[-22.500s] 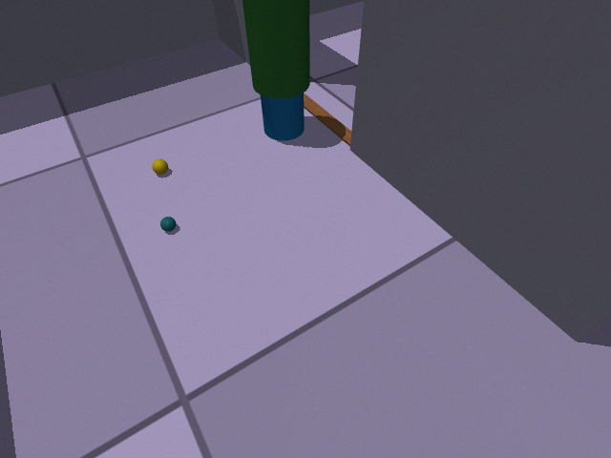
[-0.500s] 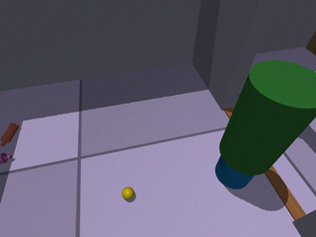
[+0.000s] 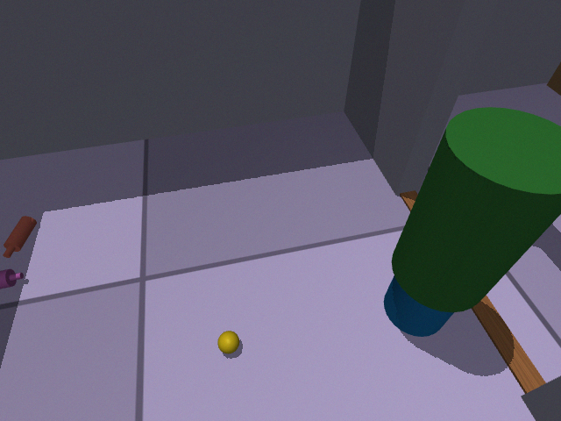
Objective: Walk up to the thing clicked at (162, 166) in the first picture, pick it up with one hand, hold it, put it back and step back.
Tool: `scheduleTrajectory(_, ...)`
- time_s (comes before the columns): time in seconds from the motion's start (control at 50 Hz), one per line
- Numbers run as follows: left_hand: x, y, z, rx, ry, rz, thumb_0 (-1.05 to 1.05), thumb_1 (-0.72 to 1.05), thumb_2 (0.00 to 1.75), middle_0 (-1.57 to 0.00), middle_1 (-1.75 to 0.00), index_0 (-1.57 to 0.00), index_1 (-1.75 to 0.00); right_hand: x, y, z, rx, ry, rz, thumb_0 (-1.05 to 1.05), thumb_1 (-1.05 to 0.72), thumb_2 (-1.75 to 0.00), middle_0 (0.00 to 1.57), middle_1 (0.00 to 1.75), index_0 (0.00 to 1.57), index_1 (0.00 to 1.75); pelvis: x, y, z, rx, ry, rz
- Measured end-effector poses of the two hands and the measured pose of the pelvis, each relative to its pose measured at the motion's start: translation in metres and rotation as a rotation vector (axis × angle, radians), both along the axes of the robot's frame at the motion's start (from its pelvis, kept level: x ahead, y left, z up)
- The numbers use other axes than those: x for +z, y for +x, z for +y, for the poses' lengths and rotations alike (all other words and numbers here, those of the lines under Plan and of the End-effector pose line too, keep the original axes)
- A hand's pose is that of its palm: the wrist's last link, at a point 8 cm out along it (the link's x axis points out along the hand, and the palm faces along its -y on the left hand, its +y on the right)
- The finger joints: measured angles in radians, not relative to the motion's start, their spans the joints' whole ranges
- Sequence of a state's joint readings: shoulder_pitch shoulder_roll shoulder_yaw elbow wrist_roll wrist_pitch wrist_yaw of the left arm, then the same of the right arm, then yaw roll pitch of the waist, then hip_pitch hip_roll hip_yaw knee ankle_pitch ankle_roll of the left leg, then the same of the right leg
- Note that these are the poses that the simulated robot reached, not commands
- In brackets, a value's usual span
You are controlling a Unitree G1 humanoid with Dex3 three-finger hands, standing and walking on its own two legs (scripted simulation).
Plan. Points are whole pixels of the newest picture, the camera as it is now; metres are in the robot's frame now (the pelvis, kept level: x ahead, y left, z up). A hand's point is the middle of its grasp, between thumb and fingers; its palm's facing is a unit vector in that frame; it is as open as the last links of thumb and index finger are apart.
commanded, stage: stand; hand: left
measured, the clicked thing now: (228, 342) +0.51 +0.21 -0.75
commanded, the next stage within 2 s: walk up in 0.62 s
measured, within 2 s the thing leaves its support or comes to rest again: neither
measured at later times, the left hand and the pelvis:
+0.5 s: hand out of the picture +0.08 +0.25 -0.16, palm faces -0.03 -0.93 -0.35, open 7.4 cm; pelvis +0.01 +0.00 +0.00, yaw +0 degrees
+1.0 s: hand out of the picture +0.10 +0.24 -0.15, palm faces -0.01 -0.91 -0.41, open 7.4 cm; pelvis +0.06 -0.04 -0.01, yaw -1 degrees
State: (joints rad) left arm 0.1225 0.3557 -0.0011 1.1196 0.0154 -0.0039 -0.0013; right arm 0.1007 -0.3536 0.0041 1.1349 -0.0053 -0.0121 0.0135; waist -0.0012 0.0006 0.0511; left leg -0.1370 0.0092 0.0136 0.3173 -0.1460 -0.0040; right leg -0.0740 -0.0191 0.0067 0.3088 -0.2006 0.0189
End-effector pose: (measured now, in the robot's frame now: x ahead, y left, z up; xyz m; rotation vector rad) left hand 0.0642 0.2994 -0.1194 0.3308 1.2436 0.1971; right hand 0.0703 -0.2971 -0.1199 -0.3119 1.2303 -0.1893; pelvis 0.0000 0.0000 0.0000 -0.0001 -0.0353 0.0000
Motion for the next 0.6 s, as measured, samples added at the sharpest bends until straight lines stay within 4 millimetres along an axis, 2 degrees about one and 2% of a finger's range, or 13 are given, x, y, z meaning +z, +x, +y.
scheduleTrajectory(0.6, 0.001, 0.008, -0.002, 0.000, 0.003, -0.007, 0.00, 0.91, 0.90, -0.21, -0.30, -0.20, -0.30, -0.001, 0.011, 0.000, 0.007, 0.003, -0.009, 0.00, -0.90, -0.90, 0.21, 0.30, 0.21, 0.30, 0.000, 0.007, -0.002, 0.002, 0.001, 0.003)
